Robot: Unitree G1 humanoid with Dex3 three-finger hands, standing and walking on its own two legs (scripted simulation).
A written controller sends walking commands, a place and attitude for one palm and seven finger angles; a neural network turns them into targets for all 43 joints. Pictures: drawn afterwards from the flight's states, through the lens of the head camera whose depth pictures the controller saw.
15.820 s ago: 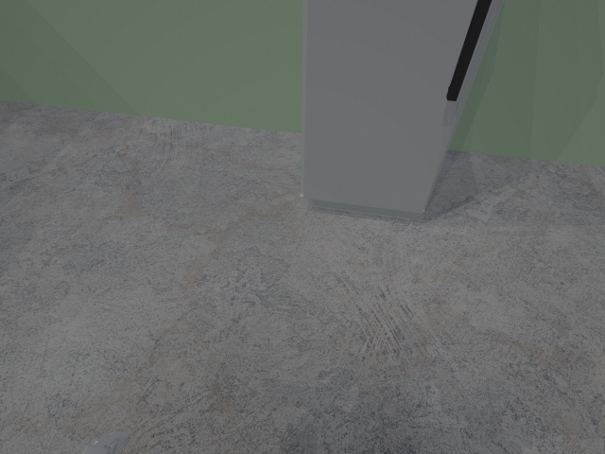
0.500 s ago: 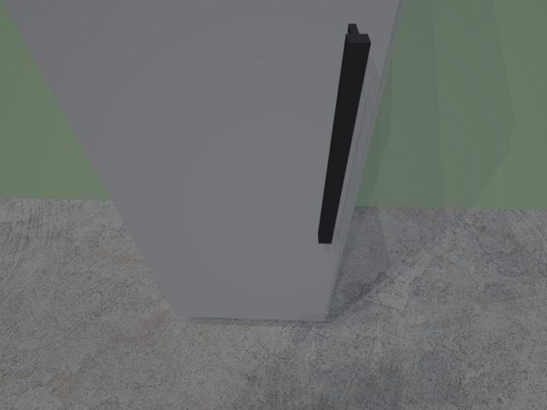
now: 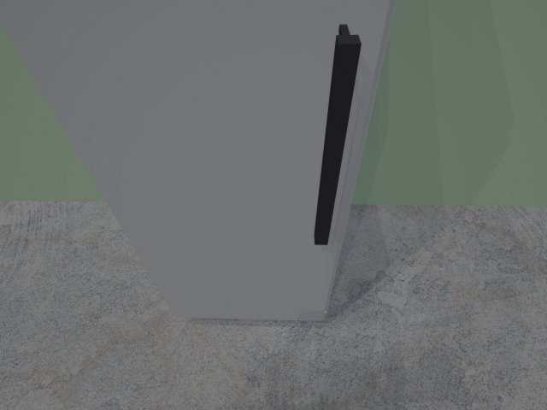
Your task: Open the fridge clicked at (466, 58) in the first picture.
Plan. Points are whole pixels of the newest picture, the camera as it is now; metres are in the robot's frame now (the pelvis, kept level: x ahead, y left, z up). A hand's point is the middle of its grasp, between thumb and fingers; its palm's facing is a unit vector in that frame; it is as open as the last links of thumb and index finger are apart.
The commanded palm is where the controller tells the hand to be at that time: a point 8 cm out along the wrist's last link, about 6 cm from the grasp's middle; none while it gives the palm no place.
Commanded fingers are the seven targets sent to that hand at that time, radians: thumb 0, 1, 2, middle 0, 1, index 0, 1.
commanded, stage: look again from close up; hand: right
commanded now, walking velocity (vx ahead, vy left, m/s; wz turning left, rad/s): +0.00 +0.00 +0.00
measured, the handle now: (329, 158) +0.50 -0.07 +0.10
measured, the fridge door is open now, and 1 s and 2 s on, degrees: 0 0 0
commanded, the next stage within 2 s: raise the hand to about handle height in 0.14 s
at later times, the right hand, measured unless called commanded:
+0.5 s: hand (430, 349) +0.21 -0.19 +0.03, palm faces +0.15 +0.99 -0.04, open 7.8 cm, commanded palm +0.11 -0.25 -0.04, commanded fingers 0.00 -0.57 -0.76 0.22 0.51 0.22 0.51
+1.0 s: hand (445, 363) +0.20 -0.22 -0.01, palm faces -0.07 +1.00 -0.05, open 10.7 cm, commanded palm +0.16 -0.28 +0.01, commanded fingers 0.00 0.01 -0.51 0.27 0.88 0.27 0.88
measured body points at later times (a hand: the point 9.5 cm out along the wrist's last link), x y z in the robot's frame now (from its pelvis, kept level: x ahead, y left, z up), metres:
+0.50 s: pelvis -0.03 +0.02 -0.03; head -0.04 +0.02 +0.42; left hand +0.12 +0.26 -0.12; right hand +0.19 -0.24 +0.03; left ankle +0.02 +0.12 -0.74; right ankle +0.04 -0.04 -0.74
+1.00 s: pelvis +0.00 +0.02 -0.06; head +0.04 +0.01 +0.39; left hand +0.20 +0.22 -0.12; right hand +0.20 -0.27 +0.00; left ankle +0.02 +0.12 -0.74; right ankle +0.04 -0.04 -0.74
